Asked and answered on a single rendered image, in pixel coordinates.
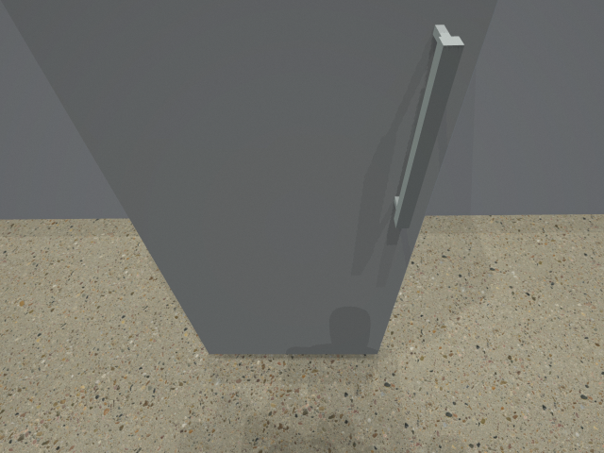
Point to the fridge door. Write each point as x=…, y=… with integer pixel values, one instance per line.
x=257, y=146

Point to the handle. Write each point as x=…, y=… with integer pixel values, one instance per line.
x=442, y=73

